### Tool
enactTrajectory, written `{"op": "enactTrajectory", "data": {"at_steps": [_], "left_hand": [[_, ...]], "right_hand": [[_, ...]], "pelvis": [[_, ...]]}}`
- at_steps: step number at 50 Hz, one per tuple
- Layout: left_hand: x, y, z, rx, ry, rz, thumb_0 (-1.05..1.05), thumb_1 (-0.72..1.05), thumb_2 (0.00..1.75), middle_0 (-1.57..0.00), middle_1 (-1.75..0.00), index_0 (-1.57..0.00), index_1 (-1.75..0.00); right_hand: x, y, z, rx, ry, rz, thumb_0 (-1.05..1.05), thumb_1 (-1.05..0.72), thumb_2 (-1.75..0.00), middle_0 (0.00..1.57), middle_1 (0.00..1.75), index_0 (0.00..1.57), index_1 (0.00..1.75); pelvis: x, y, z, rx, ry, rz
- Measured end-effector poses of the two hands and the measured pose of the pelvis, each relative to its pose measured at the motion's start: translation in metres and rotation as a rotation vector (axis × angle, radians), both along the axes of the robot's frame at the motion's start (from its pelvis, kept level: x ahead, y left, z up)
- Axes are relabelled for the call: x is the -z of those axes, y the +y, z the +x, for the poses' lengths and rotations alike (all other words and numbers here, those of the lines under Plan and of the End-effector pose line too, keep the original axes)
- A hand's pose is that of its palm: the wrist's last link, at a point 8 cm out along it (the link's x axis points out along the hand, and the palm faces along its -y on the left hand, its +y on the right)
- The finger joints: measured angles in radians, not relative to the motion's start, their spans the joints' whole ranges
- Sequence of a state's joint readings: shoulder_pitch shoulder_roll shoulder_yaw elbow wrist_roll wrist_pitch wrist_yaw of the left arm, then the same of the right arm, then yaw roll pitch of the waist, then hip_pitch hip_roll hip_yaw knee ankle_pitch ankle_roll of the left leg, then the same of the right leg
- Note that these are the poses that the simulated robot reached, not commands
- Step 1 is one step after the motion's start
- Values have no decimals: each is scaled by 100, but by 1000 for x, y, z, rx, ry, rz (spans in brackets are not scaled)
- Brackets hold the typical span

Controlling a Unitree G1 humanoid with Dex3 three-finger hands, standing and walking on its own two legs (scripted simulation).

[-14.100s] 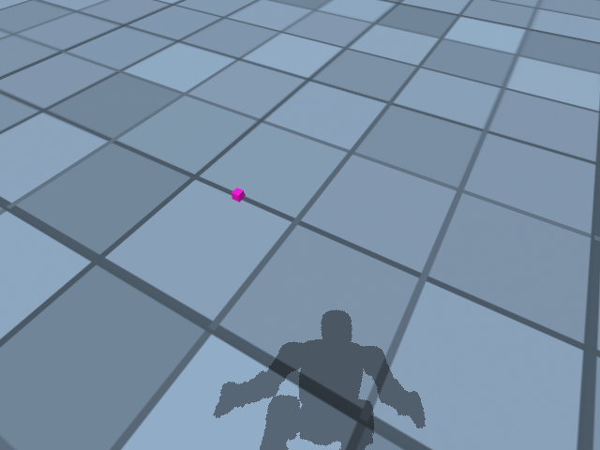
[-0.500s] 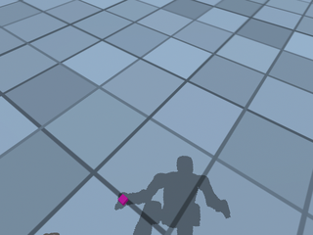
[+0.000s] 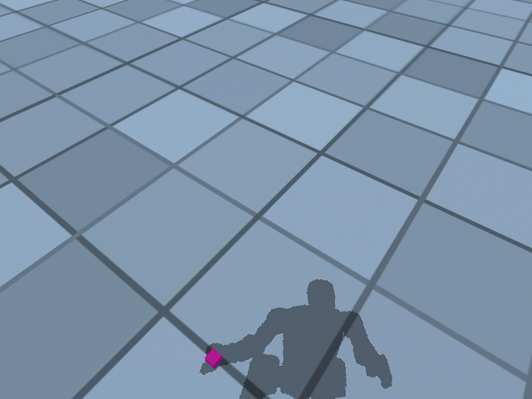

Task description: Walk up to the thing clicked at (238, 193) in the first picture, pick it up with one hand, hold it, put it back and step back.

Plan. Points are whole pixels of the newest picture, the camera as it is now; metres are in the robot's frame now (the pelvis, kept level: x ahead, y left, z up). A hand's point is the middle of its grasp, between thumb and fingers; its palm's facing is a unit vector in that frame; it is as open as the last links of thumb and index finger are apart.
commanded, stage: stand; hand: left
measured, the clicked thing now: (213, 358) +0.39 +0.20 -0.76
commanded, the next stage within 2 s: walk up in 0.70 s
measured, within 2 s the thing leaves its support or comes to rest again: neither
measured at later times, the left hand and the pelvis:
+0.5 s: hand out of the picture +0.09 +0.25 -0.15, palm faces -0.01 -0.94 -0.34, open 7.3 cm; pelvis +0.02 +0.00 +0.00, yaw +0 degrees
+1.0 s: hand out of the picture +0.09 +0.31 -0.18, palm faces -0.06 -0.92 -0.39, open 7.4 cm; pelvis -0.05 +0.04 -0.02, yaw +1 degrees
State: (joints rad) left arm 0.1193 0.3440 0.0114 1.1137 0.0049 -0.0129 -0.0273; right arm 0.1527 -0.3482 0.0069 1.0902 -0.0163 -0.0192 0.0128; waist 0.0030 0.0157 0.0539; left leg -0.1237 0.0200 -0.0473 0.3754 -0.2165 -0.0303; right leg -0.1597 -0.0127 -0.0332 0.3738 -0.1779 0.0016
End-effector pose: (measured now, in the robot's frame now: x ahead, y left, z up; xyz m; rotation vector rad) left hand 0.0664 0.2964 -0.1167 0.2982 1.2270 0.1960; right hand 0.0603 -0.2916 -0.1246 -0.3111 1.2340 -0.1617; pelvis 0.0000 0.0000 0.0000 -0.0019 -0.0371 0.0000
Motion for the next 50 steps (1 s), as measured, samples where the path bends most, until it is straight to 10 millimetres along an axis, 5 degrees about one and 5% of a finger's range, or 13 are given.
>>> {"op": "enactTrajectory", "data": {"at_steps": [16,28,36,42,50], "left_hand": [[-3,5,16,0,3,20,1,91,90,-20,-30,-20,-30],[-2,1,20,2,2,17,1,91,90,-20,-30,-20,-30],[-2,1,18,-2,4,16,1,91,90,-20,-30,-20,-30],[2,15,14,-7,-8,43,1,91,90,-20,-30,-21,-30],[20,52,15,70,-56,60,1,91,90,-20,-30,-21,-30]], "right_hand": [[-4,-2,30,-5,-24,-17,0,-91,-90,21,30,20,30],[-6,-5,33,-1,-26,-21,0,-91,-90,21,30,20,30],[-4,-6,27,10,-11,-16,0,-91,-90,21,30,20,30],[0,-12,16,25,5,-41,0,-91,-90,21,30,20,30],[-1,0,-32,37,34,-114,0,-91,-90,21,30,20,30]], "pelvis": [[-2,2,13,1,3,2],[-2,0,16,0,1,1],[-2,-1,14,1,3,0],[5,5,-13,-4,4,1],[23,39,-48,-13,21,3]]}}
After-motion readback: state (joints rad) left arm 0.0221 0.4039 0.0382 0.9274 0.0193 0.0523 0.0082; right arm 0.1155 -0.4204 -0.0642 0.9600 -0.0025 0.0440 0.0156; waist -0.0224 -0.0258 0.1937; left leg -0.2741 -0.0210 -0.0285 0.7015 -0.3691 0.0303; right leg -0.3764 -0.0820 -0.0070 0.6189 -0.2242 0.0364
